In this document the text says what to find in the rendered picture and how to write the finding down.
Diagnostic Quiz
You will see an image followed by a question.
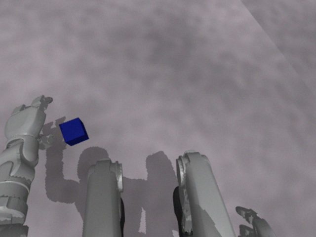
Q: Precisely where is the right robot foot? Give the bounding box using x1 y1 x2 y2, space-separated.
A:
173 186 193 237

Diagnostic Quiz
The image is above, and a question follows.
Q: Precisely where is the left robot arm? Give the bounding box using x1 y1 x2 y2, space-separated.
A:
0 135 39 237

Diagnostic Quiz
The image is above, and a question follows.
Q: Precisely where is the left robot hand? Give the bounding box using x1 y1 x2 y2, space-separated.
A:
4 95 56 150

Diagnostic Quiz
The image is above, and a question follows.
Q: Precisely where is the right robot hand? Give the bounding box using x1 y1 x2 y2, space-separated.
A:
236 206 277 237

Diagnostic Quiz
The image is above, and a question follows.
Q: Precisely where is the cube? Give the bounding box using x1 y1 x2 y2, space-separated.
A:
59 118 89 146

